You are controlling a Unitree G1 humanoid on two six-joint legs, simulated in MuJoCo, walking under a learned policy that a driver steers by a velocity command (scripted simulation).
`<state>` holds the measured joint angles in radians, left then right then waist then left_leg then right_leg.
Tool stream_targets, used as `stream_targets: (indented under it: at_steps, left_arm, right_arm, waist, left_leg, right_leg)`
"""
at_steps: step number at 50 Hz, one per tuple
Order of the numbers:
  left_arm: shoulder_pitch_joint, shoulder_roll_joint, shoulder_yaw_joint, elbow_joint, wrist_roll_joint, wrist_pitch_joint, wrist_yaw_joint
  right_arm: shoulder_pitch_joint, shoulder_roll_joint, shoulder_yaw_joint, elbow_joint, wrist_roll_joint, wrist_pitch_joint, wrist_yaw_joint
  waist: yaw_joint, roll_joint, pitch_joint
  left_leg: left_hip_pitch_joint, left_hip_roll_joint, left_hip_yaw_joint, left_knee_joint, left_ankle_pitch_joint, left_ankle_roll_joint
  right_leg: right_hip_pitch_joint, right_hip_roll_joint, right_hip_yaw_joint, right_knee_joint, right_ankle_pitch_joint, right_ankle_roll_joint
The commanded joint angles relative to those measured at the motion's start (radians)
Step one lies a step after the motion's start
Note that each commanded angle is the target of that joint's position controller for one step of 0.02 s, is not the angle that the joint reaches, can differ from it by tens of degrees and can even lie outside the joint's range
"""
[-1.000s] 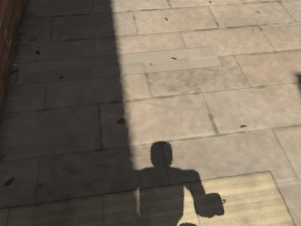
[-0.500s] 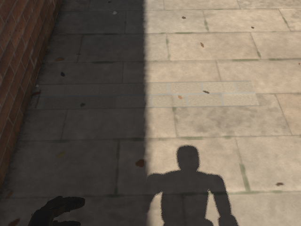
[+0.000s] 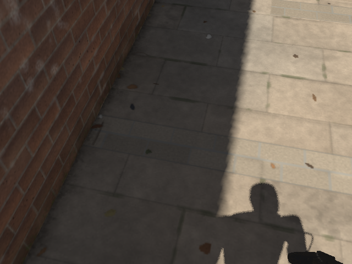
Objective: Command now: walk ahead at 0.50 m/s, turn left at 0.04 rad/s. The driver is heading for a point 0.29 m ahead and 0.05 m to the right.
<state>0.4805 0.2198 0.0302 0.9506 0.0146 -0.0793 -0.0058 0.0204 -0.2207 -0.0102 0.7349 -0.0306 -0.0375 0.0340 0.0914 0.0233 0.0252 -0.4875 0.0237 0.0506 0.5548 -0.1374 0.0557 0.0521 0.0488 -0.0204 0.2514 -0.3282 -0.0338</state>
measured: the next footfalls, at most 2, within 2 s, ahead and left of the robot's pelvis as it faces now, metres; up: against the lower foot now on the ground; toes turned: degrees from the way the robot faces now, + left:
left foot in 0.04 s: +0.16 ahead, +0.10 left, +0.00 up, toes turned +3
right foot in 0.48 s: +0.29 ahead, -0.08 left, +0.00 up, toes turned -5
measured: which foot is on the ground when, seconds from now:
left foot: up 0.00-0.02, down 0.04-1.00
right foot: down 0.00-0.04, up 0.06-0.46, down 0.48-1.00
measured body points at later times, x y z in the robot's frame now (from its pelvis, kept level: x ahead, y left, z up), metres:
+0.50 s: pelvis +0.18 +0.01 +0.00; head +0.20 +0.01 +0.45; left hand +0.31 +0.24 -0.14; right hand +0.16 -0.22 -0.15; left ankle +0.12 +0.10 -0.74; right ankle +0.25 -0.08 -0.74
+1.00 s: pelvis +0.21 +0.02 +0.01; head +0.21 +0.02 +0.46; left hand +0.24 +0.25 -0.15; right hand +0.17 -0.20 -0.15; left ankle +0.18 +0.12 -0.74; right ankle +0.25 -0.08 -0.74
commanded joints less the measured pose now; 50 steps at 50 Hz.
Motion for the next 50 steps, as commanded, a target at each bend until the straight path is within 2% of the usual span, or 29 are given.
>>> stream_targets:
  at_steps: [1, 2, 3, 4, 5, 6, 7, 8, 10, 11, 14, 18, 22, 23, 24, 25, 26, 27, 28, 30, 32, 33, 35, 36, 37, 38, 40, 43, 50]
  left_arm:
    - [0.0, 0.165, 0.032, -0.03, -0.007, -0.001, 0.009]
    - [-0.015, 0.128, 0.018, -0.062, -0.015, -0.003, 0.008]
    - [0.079, 0.017, -0.006, -0.091, -0.038, -0.001, 0.007]
    - [0.023, 0.149, 0.03, -0.071, -0.004, 0.011, 0.018]
    - [-0.039, 0.142, 0.035, -0.085, -0.004, 0.012, 0.01]
    - [-0.07, 0.114, 0.03, -0.087, -0.007, 0.012, 0.005]
    - [-0.073, 0.1, 0.031, -0.08, -0.001, 0.022, 0.003]
    - [-0.045, 0.084, 0.029, -0.068, 0.009, 0.036, 0.001]
    - [-0.022, 0.06, 0.029, -0.054, 0.014, 0.052, -0.002]
    - [-0.028, 0.054, 0.03, -0.054, 0.014, 0.057, -0.004]
    - [-0.106, 0.039, 0.023, -0.068, 0.016, 0.064, -0.004]
    - [-0.223, 0.023, 0.003, -0.086, 0.01, 0.064, 0.004]
    - [-0.231, 0.04, 0.0, -0.071, 0.008, 0.054, 0.022]
    - [-0.205, 0.037, -0.001, -0.056, 0.01, 0.047, 0.026]
    - [-0.171, 0.054, 0.001, -0.04, 0.015, 0.034, 0.031]
    - [-0.112, 0.125, 0.015, -0.025, 0.021, 0.021, 0.038]
    - [-0.117, 0.137, 0.014, -0.017, 0.008, 0.028, 0.04]
    - [-0.116, 0.092, 0.004, -0.019, -0.008, 0.038, 0.038]
    - [-0.155, 0.081, -0.002, -0.02, -0.004, 0.043, 0.039]
    - [-0.229, 0.066, -0.013, -0.024, 0.007, 0.054, 0.049]
    - [-0.29, 0.064, -0.014, -0.02, -0.001, 0.062, 0.054]
    - [-0.303, 0.066, -0.012, -0.014, -0.007, 0.066, 0.052]
    - [-0.283, 0.068, -0.006, 0.003, -0.017, 0.073, 0.046]
    - [-0.272, 0.063, -0.004, 0.011, -0.021, 0.078, 0.043]
    - [-0.262, 0.058, -0.001, 0.021, -0.02, 0.081, 0.039]
    - [-0.248, 0.055, 0.0, 0.035, -0.014, 0.079, 0.038]
    - [-0.22, 0.045, 0.0, 0.06, -0.009, 0.073, 0.038]
    - [-0.215, 0.034, -0.002, 0.083, -0.009, 0.066, 0.036]
    - [-0.191, 0.02, -0.011, 0.132, -0.008, 0.073, 0.04]
  right_arm:
    - [0.203, -0.122, -0.046, 0.016, -0.015, -0.031, -0.024]
    - [0.378, -0.189, -0.065, 0.046, -0.038, -0.041, -0.038]
    - [0.431, -0.287, -0.089, 0.052, -0.041, -0.035, -0.041]
    - [0.395, -0.229, -0.082, 0.049, 0.001, -0.022, -0.037]
    - [0.301, -0.172, -0.064, 0.04, 0.007, -0.022, -0.034]
    - [0.253, -0.122, -0.05, 0.041, 0.008, -0.031, -0.031]
    - [0.235, -0.096, -0.041, 0.048, 0.01, -0.041, -0.032]
    - [0.228, -0.078, -0.034, 0.06, 0.014, -0.049, -0.035]
    - [0.256, -0.083, -0.033, 0.082, 0.017, -0.065, -0.035]
    - [0.263, -0.093, -0.034, 0.093, 0.022, -0.068, -0.037]
    - [0.279, -0.096, -0.029, 0.122, 0.021, -0.06, -0.042]
    - [0.333, -0.096, -0.022, 0.172, 0.019, -0.045, -0.047]
    - [0.352, -0.099, -0.022, 0.21, 0.018, -0.028, -0.054]
    - [0.34, -0.095, -0.02, 0.216, 0.023, -0.024, -0.056]
    - [0.353, -0.09, -0.019, 0.224, 0.023, -0.023, -0.058]
    - [0.387, -0.076, -0.014, 0.215, 0.02, -0.025, -0.061]
    - [0.527, 0.011, 0.004, 0.252, 0.038, -0.012, -0.062]
    - [0.504, -0.028, -0.005, 0.277, 0.035, 0.013, -0.071]
    - [0.443, -0.05, -0.015, 0.265, 0.029, 0.027, -0.073]
    - [0.375, -0.034, -0.015, 0.264, 0.021, 0.049, -0.068]
    - [0.413, 0.008, -0.003, 0.298, 0.016, 0.058, -0.067]
    - [0.431, 0.014, -0.001, 0.317, 0.015, 0.058, -0.069]
    - [0.408, -0.009, 0.0, 0.324, 0.005, 0.055, -0.071]
    - [0.383, -0.023, 0.0, 0.317, 0.002, 0.049, -0.071]
    - [0.375, -0.029, -0.001, 0.328, 0.008, 0.045, -0.07]
    - [0.372, -0.014, 0.003, 0.335, 0.011, 0.039, -0.07]
    - [0.363, -0.015, 0.002, 0.342, 0.017, 0.029, -0.075]
    - [0.358, -0.014, 0.003, 0.35, 0.018, 0.02, -0.079]
    - [0.376, 0.0, 0.007, 0.373, 0.018, 0.023, -0.081]
  waist:
    - [-0.154, -0.061, -0.084]
    - [-0.224, 0.021, -0.204]
    - [-0.189, 0.249, -0.302]
    - [-0.191, 0.088, -0.233]
    - [-0.149, 0.054, -0.098]
    - [-0.126, 0.041, -0.03]
    - [-0.099, 0.052, 0.0]
    - [-0.071, 0.065, 0.002]
    - [-0.047, 0.052, -0.033]
    - [-0.038, 0.054, -0.038]
    - [-0.042, 0.075, -0.029]
    - [-0.085, 0.088, -0.036]
    - [-0.09, 0.078, -0.029]
    - [-0.07, 0.059, -0.026]
    - [-0.055, 0.01, -0.039]
    - [-0.063, -0.068, -0.105]
    - [-0.116, -0.206, -0.179]
    - [-0.074, -0.181, -0.178]
    - [-0.079, -0.165, -0.104]
    - [-0.101, -0.143, -0.045]
    - [-0.142, -0.137, -0.041]
    - [-0.15, -0.121, -0.043]
    - [-0.127, -0.093, -0.006]
    - [-0.109, -0.082, 0.04]
    - [-0.096, -0.027, 0.09]
    - [-0.092, -0.007, 0.082]
    - [-0.082, 0.014, 0.052]
    - [-0.08, -0.002, 0.026]
    - [-0.085, -0.012, 0.048]
  left_leg:
    - [0.347, -0.052, 0.02, -0.116, -0.015, 0.057]
    - [0.604, 0.14, -0.185, -0.139, -0.112, 0.108]
    - [0.836, 0.426, -0.617, -0.228, -0.155, 0.223]
    - [0.719, 0.407, -0.661, -0.281, -0.216, 0.216]
    - [0.585, 0.355, -0.501, -0.308, -0.196, 0.186]
    - [0.474, 0.308, -0.388, -0.339, -0.003, 0.163]
    - [0.411, 0.264, -0.287, -0.345, 0.185, 0.137]
    - [0.365, 0.234, -0.21, -0.34, 0.365, 0.123]
    - [0.355, 0.218, -0.127, -0.312, 0.666, 0.13]
    - [0.357, 0.209, -0.094, -0.308, 0.732, 0.132]
    - [0.351, 0.175, -0.02, -0.304, 0.77, 0.124]
    - [0.371, 0.161, 0.008, -0.276, 0.769, 0.118]
    - [0.411, 0.193, -0.04, -0.195, 0.692, 0.118]
    - [0.402, 0.183, -0.043, -0.153, 0.631, 0.1]
    - [0.372, 0.154, -0.042, -0.1, 0.509, 0.063]
    - [0.305, 0.107, -0.021, -0.019, 0.271, 0.027]
    - [0.257, 0.011, 0.018, 0.061, -0.206, 0.0]
    - [0.25, -0.025, -0.005, 0.105, -0.41, -0.002]
    - [0.219, -0.033, -0.027, 0.127, -0.452, -0.005]
    - [0.239, -0.024, -0.046, 0.104, -0.393, -0.018]
    - [0.336, -0.02, -0.039, -0.005, -0.252, -0.032]
    - [0.383, -0.026, -0.028, -0.076, -0.161, -0.036]
    - [0.401, 0.016, -0.069, -0.172, -0.077, -0.037]
    - [0.345, 0.041, -0.101, -0.196, -0.125, -0.031]
    - [0.263, 0.044, -0.106, -0.202, -0.158, -0.025]
    - [0.249, 0.051, -0.112, -0.222, -0.15, -0.023]
    - [0.251, 0.063, -0.124, -0.246, -0.114, -0.018]
    - [0.27, 0.071, -0.13, -0.255, -0.083, -0.009]
    - [0.277, 0.072, -0.129, -0.265, -0.084, -0.001]
  right_leg:
    - [-0.094, -0.214, 0.068, 0.283, 0.782, -0.097]
    - [-0.279, -0.169, 0.038, 0.542, 0.532, -0.074]
    - [-0.621, -0.003, -0.045, 0.878, -0.134, -0.034]
    - [-0.695, -0.03, 0.061, 0.964, -0.17, -0.05]
    - [-0.699, -0.073, 0.089, 0.953, -0.084, -0.057]
    - [-0.659, -0.094, 0.083, 0.909, -0.031, -0.05]
    - [-0.614, -0.106, 0.077, 0.872, -0.018, -0.039]
    - [-0.56, -0.107, 0.069, 0.851, -0.017, -0.024]
    - [-0.515, -0.078, 0.056, 0.839, 0.002, -0.006]
    - [-0.519, -0.071, 0.049, 0.818, 0.027, 0.001]
    - [-0.531, -0.073, 0.022, 0.687, 0.118, 0.016]
    - [-0.45, -0.064, -0.029, 0.47, 0.205, 0.014]
    - [-0.378, -0.054, -0.027, 0.331, 0.173, -0.021]
    - [-0.319, -0.052, -0.026, 0.237, 0.222, -0.033]
    - [-0.217, -0.082, 0.016, 0.127, 0.396, -0.042]
    - [-0.069, -0.213, 0.128, 0.167, 0.773, -0.061]
    - [-0.002, -0.368, 0.259, 0.204, 1.047, -0.202]
    - [-0.052, -0.401, 0.319, 0.158, 0.927, -0.265]
    - [-0.122, -0.381, 0.322, 0.105, 0.759, -0.263]
    - [-0.229, -0.327, 0.276, 0.03, 0.51, -0.209]
    - [-0.302, -0.255, 0.201, 0.005, 0.335, -0.136]
    - [-0.323, -0.227, 0.173, 0.01, 0.249, -0.107]
    - [-0.367, -0.188, 0.164, -0.01, -0.009, -0.049]
    - [-0.38, -0.168, 0.16, -0.022, -0.072, -0.027]
    - [-0.342, -0.148, 0.139, -0.014, -0.024, -0.023]
    - [-0.295, -0.148, 0.133, 0.016, 0.043, -0.027]
    - [-0.234, -0.141, 0.117, 0.062, 0.159, -0.033]
    - [-0.207, -0.138, 0.105, 0.082, 0.226, -0.034]
    - [-0.221, -0.135, 0.099, 0.077, 0.22, -0.021]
